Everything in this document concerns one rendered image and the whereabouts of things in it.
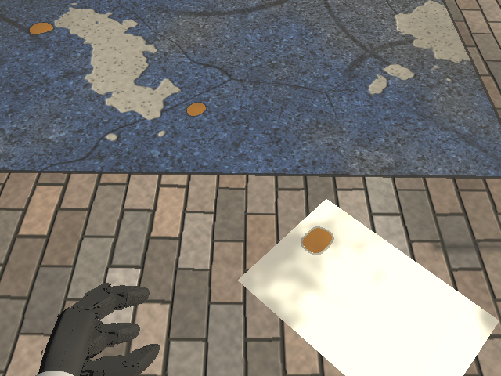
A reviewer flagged left robot hand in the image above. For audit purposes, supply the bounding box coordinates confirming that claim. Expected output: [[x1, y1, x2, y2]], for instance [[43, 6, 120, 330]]
[[38, 283, 160, 376]]

